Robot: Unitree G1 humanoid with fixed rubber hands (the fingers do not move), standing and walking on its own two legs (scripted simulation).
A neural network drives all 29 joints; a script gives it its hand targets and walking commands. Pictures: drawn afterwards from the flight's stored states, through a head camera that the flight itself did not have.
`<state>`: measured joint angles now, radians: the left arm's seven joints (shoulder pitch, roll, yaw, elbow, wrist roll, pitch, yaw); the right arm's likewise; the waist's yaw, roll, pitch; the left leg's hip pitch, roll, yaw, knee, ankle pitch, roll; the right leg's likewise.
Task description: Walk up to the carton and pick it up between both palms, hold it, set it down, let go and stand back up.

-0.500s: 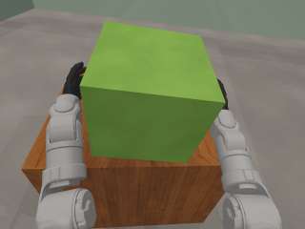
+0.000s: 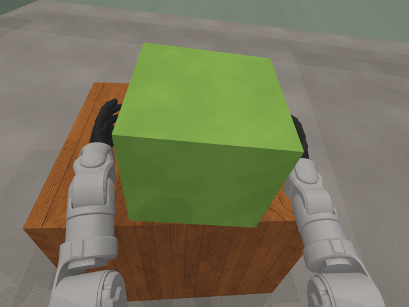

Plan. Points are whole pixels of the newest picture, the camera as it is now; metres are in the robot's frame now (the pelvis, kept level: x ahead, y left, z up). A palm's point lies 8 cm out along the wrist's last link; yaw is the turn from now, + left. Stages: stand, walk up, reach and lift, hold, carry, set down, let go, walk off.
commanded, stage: set down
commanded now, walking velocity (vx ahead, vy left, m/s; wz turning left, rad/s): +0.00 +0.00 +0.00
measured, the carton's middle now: (201, 137) +0.44 -0.02 +0.12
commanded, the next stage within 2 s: none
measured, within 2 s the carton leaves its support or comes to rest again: neither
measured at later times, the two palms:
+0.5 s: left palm (122, 135) +0.42 +0.14 +0.14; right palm (298, 156) +0.38 -0.22 +0.12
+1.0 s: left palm (125, 140) +0.43 +0.14 +0.12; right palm (293, 157) +0.39 -0.22 +0.10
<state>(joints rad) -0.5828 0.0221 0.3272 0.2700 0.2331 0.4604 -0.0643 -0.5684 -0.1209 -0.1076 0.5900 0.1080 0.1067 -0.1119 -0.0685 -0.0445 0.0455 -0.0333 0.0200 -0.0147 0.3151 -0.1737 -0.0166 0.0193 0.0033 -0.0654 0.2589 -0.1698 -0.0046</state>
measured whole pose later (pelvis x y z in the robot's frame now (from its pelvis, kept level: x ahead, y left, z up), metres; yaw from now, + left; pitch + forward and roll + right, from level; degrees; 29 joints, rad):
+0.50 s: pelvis +0.01 +0.00 +0.00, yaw -2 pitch -2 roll +0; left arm -0.76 0.01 0.40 0.64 0.27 0.26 -0.05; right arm -0.67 -0.07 -0.36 0.80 -0.11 -0.02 -0.02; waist -0.04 -0.03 0.03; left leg -0.07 0.03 0.01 0.26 -0.15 -0.02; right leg -0.05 0.01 -0.04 0.24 -0.15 -0.01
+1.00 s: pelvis +0.01 +0.00 +0.00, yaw -1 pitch +2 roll +0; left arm -0.79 0.03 0.38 0.78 0.24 0.16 -0.01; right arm -0.69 -0.08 -0.42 0.88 -0.18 -0.09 -0.02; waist -0.04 -0.02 -0.01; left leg -0.15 0.03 0.00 0.28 -0.15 -0.02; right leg -0.11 0.01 -0.06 0.23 -0.15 -0.01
